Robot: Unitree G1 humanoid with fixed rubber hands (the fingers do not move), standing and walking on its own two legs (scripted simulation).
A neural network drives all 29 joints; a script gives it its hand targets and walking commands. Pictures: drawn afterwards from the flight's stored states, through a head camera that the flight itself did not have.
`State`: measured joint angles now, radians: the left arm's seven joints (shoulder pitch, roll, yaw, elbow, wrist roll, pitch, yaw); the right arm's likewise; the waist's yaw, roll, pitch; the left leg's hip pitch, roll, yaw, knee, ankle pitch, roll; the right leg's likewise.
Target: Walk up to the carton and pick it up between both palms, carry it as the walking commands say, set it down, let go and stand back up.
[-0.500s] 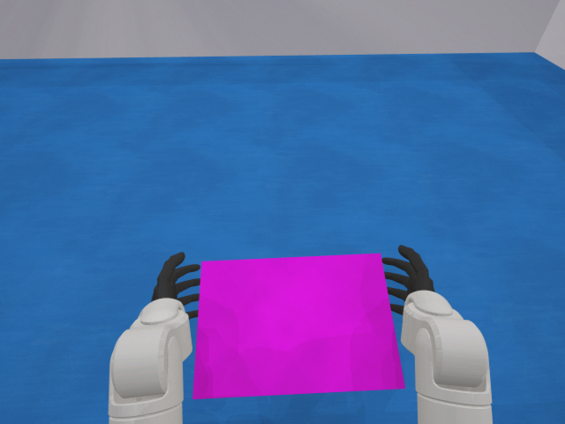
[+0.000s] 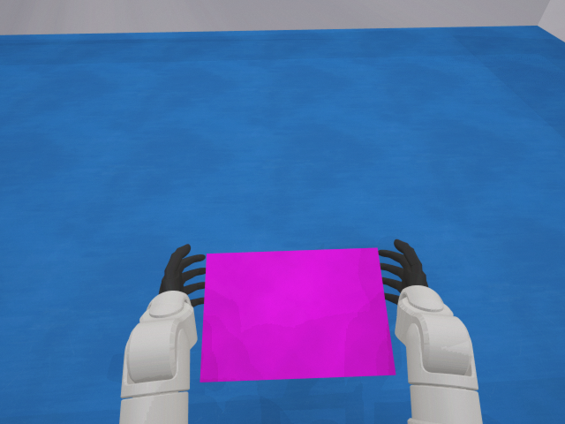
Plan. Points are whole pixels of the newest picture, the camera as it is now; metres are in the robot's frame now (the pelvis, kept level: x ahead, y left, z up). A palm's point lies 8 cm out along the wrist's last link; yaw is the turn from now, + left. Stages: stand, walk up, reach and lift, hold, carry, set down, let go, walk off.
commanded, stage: carry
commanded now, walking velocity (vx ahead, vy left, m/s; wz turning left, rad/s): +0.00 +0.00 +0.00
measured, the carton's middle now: (293, 317) +0.29 +0.00 -0.03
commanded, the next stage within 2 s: hold in 0.96 s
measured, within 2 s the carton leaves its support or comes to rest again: neither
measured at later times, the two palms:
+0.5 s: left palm (174, 319) +0.24 +0.15 +0.06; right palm (423, 316) +0.24 -0.17 +0.07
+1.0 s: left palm (179, 330) +0.24 +0.15 +0.05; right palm (426, 329) +0.23 -0.17 +0.05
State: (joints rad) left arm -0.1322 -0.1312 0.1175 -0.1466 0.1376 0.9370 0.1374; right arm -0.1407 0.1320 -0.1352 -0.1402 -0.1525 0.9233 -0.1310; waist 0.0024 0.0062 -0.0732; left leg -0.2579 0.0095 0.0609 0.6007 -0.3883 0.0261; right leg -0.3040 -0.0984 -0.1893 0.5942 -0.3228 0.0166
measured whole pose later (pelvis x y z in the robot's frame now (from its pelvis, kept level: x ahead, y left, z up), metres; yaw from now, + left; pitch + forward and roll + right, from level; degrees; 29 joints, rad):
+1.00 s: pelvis -0.04 -0.01 +0.01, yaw -1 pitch -1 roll +0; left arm -0.16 -0.13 0.16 0.05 0.19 0.79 0.09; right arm -0.16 0.13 -0.15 0.05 -0.21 0.79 -0.09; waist 0.00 0.00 -0.03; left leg -0.21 0.01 0.07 0.50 -0.26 0.01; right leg -0.26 -0.07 -0.15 0.49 -0.20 -0.01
